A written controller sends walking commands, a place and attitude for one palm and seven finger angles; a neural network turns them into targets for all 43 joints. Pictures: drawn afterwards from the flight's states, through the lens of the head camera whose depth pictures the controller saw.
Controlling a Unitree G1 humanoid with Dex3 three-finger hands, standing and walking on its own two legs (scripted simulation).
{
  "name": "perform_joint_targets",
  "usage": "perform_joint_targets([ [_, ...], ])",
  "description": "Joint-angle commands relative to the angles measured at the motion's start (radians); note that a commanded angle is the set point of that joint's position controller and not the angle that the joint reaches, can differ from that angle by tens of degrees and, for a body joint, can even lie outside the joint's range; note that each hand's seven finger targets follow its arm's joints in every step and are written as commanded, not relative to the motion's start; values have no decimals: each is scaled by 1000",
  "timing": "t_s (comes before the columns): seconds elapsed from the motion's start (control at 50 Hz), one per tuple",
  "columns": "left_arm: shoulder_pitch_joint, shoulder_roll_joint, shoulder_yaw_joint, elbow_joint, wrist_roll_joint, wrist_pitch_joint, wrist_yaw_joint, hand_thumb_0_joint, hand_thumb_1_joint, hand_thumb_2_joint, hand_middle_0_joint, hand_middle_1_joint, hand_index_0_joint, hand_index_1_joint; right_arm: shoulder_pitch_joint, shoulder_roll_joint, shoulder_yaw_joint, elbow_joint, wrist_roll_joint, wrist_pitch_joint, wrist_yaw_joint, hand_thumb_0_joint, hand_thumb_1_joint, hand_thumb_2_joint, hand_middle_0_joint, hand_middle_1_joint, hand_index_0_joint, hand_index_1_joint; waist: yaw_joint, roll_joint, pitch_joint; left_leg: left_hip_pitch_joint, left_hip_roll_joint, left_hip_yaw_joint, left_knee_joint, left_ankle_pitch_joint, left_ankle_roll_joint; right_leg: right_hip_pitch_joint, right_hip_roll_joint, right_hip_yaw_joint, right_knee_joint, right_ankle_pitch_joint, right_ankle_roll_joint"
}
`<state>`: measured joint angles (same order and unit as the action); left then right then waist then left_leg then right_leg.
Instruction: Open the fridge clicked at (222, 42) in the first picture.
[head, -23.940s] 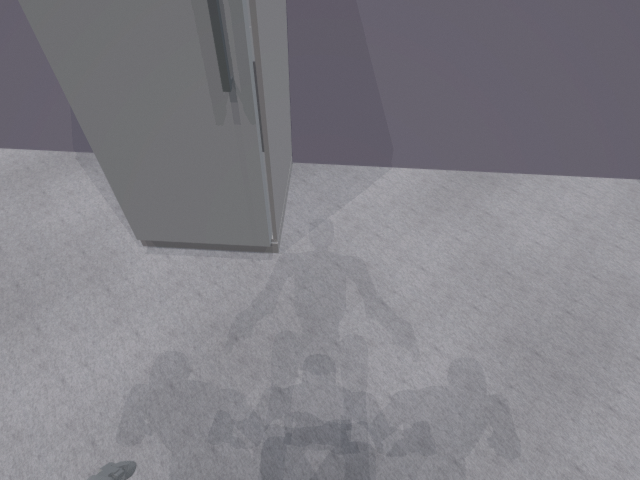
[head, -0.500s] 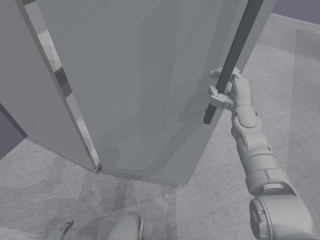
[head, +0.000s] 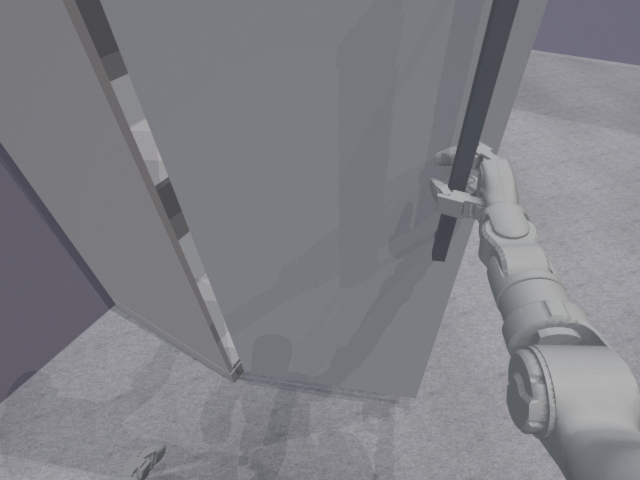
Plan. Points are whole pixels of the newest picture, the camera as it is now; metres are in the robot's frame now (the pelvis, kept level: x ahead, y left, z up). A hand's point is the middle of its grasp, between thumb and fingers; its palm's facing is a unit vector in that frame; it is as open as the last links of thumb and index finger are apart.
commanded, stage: loosen the grip on the handle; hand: right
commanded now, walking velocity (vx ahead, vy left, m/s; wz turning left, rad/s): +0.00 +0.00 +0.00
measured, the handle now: (472, 112) +0.50 -0.11 +0.24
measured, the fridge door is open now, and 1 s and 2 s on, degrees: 68 62 62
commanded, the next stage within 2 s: slip the hand off the handle in 0.44 s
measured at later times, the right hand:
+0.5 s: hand (451, 196) +0.49 -0.11 +0.12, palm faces +0.05 +0.99 -0.14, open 14.0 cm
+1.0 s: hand (497, 208) +0.47 -0.17 +0.12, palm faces +0.07 +0.99 -0.15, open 14.7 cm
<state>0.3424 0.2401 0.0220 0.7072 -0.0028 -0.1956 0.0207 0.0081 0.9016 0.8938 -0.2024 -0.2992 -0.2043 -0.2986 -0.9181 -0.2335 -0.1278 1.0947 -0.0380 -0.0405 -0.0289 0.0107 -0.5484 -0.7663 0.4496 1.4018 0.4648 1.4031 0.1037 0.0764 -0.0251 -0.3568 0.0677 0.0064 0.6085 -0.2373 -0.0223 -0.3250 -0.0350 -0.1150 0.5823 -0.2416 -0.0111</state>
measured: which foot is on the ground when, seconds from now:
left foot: down 0.00-1.00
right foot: down 0.00-1.00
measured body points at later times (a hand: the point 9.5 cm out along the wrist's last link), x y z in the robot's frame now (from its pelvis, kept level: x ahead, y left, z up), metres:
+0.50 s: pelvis +0.05 +0.00 +0.01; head +0.08 +0.00 +0.46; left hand +0.10 +0.25 -0.11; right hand +0.49 -0.16 +0.13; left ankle +0.06 +0.14 -0.73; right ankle +0.05 -0.11 -0.73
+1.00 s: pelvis +0.06 +0.02 +0.01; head +0.09 +0.03 +0.46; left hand +0.15 +0.30 -0.10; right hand +0.46 -0.22 +0.13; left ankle +0.06 +0.14 -0.73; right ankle +0.05 -0.11 -0.73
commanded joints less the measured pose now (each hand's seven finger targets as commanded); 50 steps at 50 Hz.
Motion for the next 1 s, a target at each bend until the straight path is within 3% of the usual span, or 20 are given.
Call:
perform_joint_targets([
  [0.0,-3,161,44,-105,-1,-64,-41,0,900,900,-200,-300,-200,-300,-459,-83,25,-243,9,-60,-66,0,67,-433,450,1400,450,1400,-23,-270,-92,-23,-73,31,-125,-55,80,44,12,146,-223,-281,12],
  [0.02,0,165,47,-110,-2,-62,-50,0,900,900,-200,-300,-200,-300,-395,-78,20,-246,12,-58,-73,0,188,-375,450,1400,450,1400,-25,-224,-82,-3,-75,26,-139,-54,79,22,11,135,-213,-249,5],
  [0.06,20,179,55,-120,1,-54,-59,0,900,900,-200,-300,-200,-300,-336,-99,-4,-258,17,-51,-78,0,429,-258,437,1383,437,1383,-17,-38,-150,58,-80,23,-163,-47,68,4,15,114,-192,-165,-13],
  [0.1,24,175,68,-129,-3,-51,-69,0,900,900,-200,-300,-200,-300,-295,-17,48,-354,38,-47,-71,0,550,-200,410,1350,410,1350,-13,23,-228,71,-89,28,-167,-24,57,51,10,104,-181,-97,-17],
  [0.14,26,175,73,-133,-5,-50,-70,0,900,900,-200,-300,-200,-300,-276,-20,53,-432,48,-48,-72,0,550,-200,383,1317,383,1317,-17,19,-281,81,-97,34,-158,8,55,106,2,112,-186,-45,-14],
  [0.22,22,164,77,-117,-2,-43,-80,0,900,900,-200,-300,-200,-300,-292,-3,79,-646,44,-55,-97,0,550,-200,330,1250,330,1250,-14,-117,-344,71,-109,34,-159,100,51,220,-6,121,-169,132,-1],
  [0.24,62,188,66,-51,11,-26,-56,0,900,900,-200,-300,-200,-300,-421,-222,-69,-458,15,-48,-117,0,550,-200,317,1233,317,1233,30,-17,-206,25,-114,29,-175,73,42,115,0,121,-163,40,-11],
  [0.28,75,169,59,-46,11,-9,-60,0,900,900,-200,-300,-200,-300,-394,-161,-37,-420,12,-48,-115,0,550,-200,290,1200,290,1200,30,5,-149,55,-111,30,-187,54,40,43,12,107,-178,15,-15],
  [0.3,63,171,59,-48,12,-6,-59,0,900,900,-200,-300,-200,-300,-388,-163,-47,-443,19,-60,-115,0,550,-200,277,1183,277,1183,17,-28,-177,73,-110,32,-183,72,45,59,16,103,-175,36,-13],
  [0.36,60,158,69,-69,17,-8,-62,0,900,900,-200,-300,-200,-300,-333,-178,-58,-612,19,-96,-104,0,550,-200,250,1150,250,1150,-29,-232,-438,137,-107,25,-148,228,53,252,16,95,-138,303,8],
  [0.38,56,151,67,-68,16,-3,-64,0,900,900,-200,-300,-200,-300,-248,-143,-45,-589,33,-83,-92,0,550,-200,250,1150,250,1150,-40,-213,-435,146,-106,27,-150,268,53,263,13,95,-126,373,12],
  [0.44,59,161,73,-73,10,19,-64,0,900,900,-200,-300,-200,-300,-81,-126,-59,-544,61,-45,-54,0,550,-200,250,1150,250,1150,-48,-39,-381,223,-108,36,-154,385,43,179,14,73,-117,457,-1],
  [0.5,30,162,76,-93,-5,38,-66,0,900,900,-200,-300,-200,-300,-36,-64,-7,-580,70,-16,-13,0,550,-200,250,1150,250,1150,-37,11,-300,209,-103,41,-158,413,36,132,24,52,-116,398,-13],
  [0.52,46,177,68,-51,-1,46,-49,0,900,900,-200,-300,-200,-300,-301,-160,-33,-542,60,-22,-17,0,550,-200,250,1150,250,1150,30,27,-237,145,-103,35,-170,363,28,111,27,58,-110,291,-16],
  [0.54,60,169,72,-45,-1,49,-42,0,900,900,-200,-300,-200,-300,-317,-175,-48,-512,55,-25,-12,0,550,-200,250,1150,250,1150,18,22,-222,140,-104,30,-170,332,31,100,35,57,-111,256,-21],
  [0.64,47,157,72,-74,-3,44,-34,0,900,900,-200,-300,-200,-300,-234,-212,-81,-591,75,-86,35,0,550,-200,250,1150,250,1150,-30,-69,-393,235,-100,13,-139,420,38,149,53,50,-84,312,-22],
  [0.72,38,162,68,-81,-17,55,-29,0,900,900,-200,-300,-200,-300,-139,-235,-86,-516,78,-82,85,0,550,-200,250,1150,250,1150,-37,-32,-348,236,-91,8,-135,441,32,94,58,47,-83,277,-21],
  [0.82,14,171,60,-104,-25,71,-15,0,900,900,-200,-300,-200,-300,-105,-341,-172,-506,97,-56,122,0,550,-200,250,1150,250,1150,-55,16,-316,261,-75,-8,-139,429,21,40,62,43,-88,218,-24],
  [0.88,3,161,59,-117,-26,64,-11,0,900,900,-200,-300,-200,-300,-154,-325,-138,-596,99,-93,142,0,550,-200,250,1150,250,1150,-44,-69,-335,242,-78,-12,-131,445,25,85,58,44,-72,250,-26],
  [0.98,1,168,60,-112,-34,58,-1,0,900,900,-200,-300,-200,-300,-140,-352,-143,-617,120,-121,180,0,550,-200,250,1150,250,1150,-32,-68,-331,206,-87,-4,-130,383,29,97,54,56,-61,221,-25],
])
